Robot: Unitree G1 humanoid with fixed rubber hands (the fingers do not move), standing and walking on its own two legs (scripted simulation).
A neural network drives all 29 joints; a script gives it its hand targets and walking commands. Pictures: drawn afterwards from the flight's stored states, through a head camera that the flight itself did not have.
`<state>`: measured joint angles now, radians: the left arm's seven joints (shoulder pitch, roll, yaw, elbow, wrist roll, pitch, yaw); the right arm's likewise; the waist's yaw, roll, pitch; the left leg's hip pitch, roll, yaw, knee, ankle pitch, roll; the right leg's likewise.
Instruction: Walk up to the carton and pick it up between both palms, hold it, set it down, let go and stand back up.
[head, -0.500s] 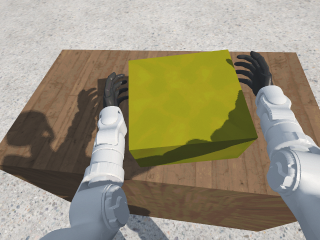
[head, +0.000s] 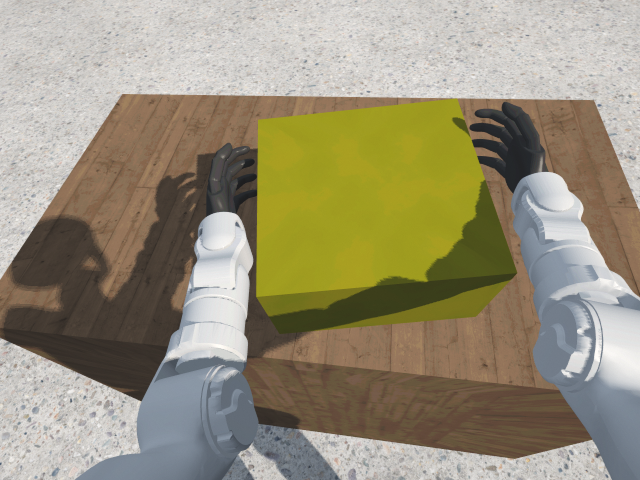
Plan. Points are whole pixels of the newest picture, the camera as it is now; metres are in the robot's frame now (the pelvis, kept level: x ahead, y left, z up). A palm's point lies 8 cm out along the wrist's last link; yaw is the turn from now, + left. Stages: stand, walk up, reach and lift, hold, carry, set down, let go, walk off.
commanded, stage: set down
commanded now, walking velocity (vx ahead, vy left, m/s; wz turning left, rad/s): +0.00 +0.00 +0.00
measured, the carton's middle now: (366, 218) +0.46 +0.02 +0.02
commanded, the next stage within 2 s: none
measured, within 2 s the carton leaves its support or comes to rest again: rests again in 0.14 s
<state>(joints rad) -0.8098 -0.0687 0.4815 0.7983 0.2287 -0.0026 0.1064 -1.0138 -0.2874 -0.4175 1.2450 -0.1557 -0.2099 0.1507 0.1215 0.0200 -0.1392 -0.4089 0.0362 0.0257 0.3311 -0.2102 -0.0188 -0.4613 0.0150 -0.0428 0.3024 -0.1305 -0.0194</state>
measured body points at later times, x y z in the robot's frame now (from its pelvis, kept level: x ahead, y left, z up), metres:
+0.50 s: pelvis +0.01 +0.00 +0.00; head +0.10 -0.01 +0.44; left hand +0.43 +0.20 +0.07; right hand +0.50 -0.16 +0.09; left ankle -0.05 +0.13 -0.74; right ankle -0.01 -0.11 -0.74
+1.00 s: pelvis +0.00 +0.00 +0.00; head +0.10 +0.00 +0.44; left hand +0.43 +0.20 +0.07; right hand +0.50 -0.16 +0.09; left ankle -0.05 +0.13 -0.74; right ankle -0.01 -0.11 -0.74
